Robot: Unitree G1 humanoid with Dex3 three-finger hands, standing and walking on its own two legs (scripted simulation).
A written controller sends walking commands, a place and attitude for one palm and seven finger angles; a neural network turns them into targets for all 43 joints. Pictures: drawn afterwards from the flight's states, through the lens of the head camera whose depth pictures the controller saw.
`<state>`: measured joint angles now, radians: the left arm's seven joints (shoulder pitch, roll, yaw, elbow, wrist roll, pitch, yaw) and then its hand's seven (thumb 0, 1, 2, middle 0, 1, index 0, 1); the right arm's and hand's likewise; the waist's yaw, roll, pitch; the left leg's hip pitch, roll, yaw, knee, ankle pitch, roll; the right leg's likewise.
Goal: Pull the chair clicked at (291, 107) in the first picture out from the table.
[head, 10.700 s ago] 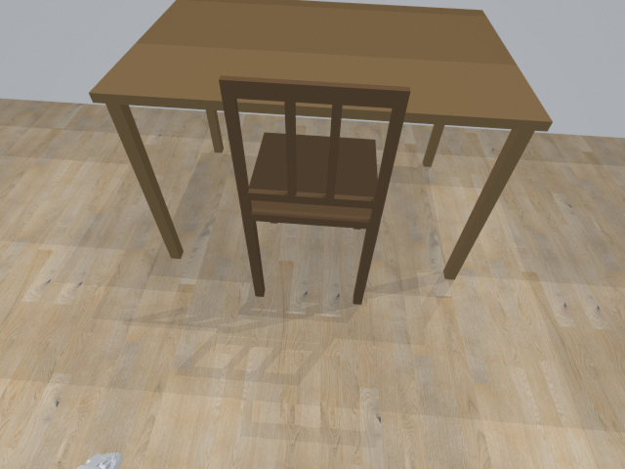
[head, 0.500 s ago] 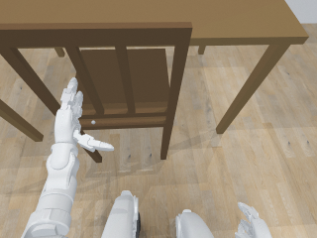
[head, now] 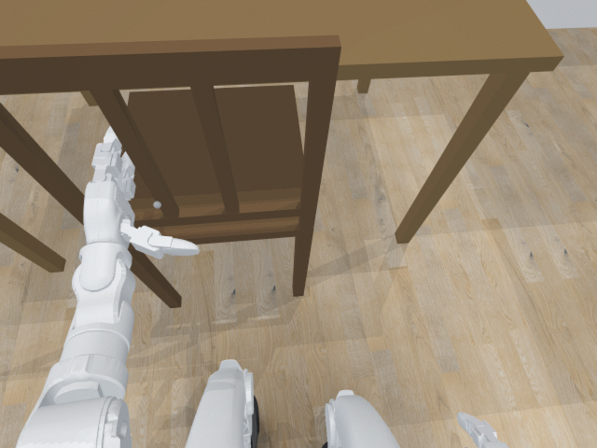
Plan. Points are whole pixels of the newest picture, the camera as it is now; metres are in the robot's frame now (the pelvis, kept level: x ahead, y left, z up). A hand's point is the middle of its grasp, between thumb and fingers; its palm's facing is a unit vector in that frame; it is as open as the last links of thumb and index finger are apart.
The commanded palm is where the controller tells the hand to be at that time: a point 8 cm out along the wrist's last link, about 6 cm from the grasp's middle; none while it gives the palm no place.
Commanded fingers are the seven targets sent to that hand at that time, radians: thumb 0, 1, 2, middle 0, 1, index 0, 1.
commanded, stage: push the fingers through the gap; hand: left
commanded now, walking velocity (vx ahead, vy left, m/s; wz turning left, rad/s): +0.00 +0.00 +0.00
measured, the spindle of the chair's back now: (145, 164) +0.49 +0.22 +0.03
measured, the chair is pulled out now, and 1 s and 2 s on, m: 0.00 0.00 0.00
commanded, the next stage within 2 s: hook a spindle and tug to test in 0.80 s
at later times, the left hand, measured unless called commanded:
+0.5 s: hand (160, 173) +0.47 +0.20 +0.03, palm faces +0.13 -0.99 -0.05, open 16.9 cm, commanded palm +0.44 +0.24 +0.03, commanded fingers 0.00 -0.50 0.30 -0.06 -0.08 -0.06 -0.08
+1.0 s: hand (157, 180) +0.46 +0.20 +0.03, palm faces +0.13 -0.99 -0.04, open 16.9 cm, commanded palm +0.43 +0.24 +0.03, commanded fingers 0.00 -0.50 0.30 -0.17 -0.41 -0.17 -0.41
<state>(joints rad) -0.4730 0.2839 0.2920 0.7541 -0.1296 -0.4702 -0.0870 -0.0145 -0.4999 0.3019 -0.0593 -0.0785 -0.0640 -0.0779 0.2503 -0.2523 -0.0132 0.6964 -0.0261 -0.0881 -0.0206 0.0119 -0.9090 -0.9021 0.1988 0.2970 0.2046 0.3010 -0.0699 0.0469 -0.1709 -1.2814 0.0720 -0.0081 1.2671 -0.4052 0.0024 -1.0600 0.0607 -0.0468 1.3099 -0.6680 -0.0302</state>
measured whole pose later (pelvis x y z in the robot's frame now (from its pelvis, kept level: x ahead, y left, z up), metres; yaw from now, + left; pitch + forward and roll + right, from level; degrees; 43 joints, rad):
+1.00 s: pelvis +0.00 +0.00 +0.00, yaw -1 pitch +26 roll -4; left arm -0.65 0.35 0.36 0.95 -0.10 -0.49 -0.11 -0.01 -0.50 0.30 -0.07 -0.11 -0.07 -0.11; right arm 0.27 -0.25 -0.01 0.70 -0.04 -0.05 0.00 0.01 -0.91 -0.90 0.20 0.30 0.20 0.30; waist -0.10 0.05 -0.17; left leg -1.32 0.08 -0.02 1.28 -0.41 0.00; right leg -1.09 0.07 -0.05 1.31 -0.67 -0.03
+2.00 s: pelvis +0.01 +0.00 +0.00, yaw -1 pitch +26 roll -3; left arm -0.60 0.34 0.36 0.89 -0.12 -0.47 -0.09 0.01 0.75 0.80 -0.49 -1.45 -0.44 -1.45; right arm 0.27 -0.24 -0.01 0.69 -0.03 -0.03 0.01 0.01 -0.91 -0.90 0.20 0.30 0.20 0.30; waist -0.11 0.05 -0.17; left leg -1.30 0.08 -0.01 1.27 -0.42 0.00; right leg -1.08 0.07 -0.04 1.30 -0.67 -0.03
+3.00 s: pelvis +0.01 +0.02 +0.10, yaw -1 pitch +11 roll -3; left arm -0.55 0.25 0.13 1.03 -0.05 -0.21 0.09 0.00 0.71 0.73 -0.31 -1.14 -0.50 -1.45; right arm 0.21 -0.26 -0.03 0.67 0.02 0.10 -0.10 0.01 -0.91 -0.90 0.20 0.30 0.20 0.30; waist -0.10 0.04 0.05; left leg -0.68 0.07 0.05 0.67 -0.18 0.03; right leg -0.48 0.06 0.02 0.66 -0.37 0.01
